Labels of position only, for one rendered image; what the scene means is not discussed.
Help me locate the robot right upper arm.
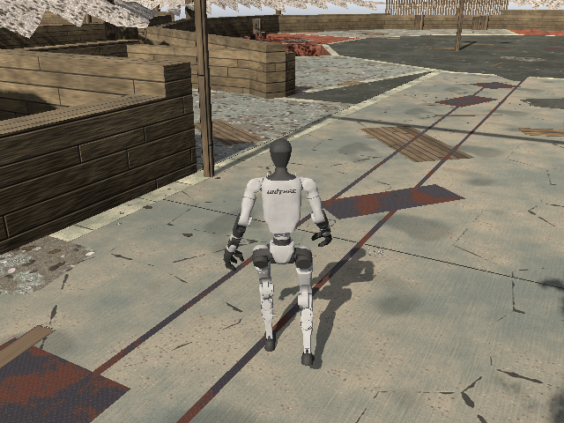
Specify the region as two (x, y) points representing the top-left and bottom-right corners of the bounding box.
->
(300, 176), (325, 224)

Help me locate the robot left hand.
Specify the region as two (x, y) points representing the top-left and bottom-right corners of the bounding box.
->
(223, 249), (244, 271)

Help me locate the robot right thigh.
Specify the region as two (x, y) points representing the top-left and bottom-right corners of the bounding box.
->
(294, 246), (313, 308)

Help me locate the robot left thigh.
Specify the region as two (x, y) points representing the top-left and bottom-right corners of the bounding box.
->
(252, 245), (274, 299)

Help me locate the robot thigh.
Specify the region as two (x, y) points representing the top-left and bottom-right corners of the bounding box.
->
(252, 245), (274, 299)
(294, 246), (313, 308)

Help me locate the robot right hand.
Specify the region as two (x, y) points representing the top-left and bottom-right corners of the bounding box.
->
(311, 232), (332, 247)

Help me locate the left robot forearm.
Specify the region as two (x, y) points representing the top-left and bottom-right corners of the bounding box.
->
(226, 213), (246, 252)

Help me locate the robot left upper arm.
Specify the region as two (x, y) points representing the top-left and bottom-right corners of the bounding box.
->
(238, 177), (263, 227)

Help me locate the right robot forearm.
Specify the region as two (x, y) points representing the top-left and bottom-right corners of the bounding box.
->
(316, 210), (331, 236)

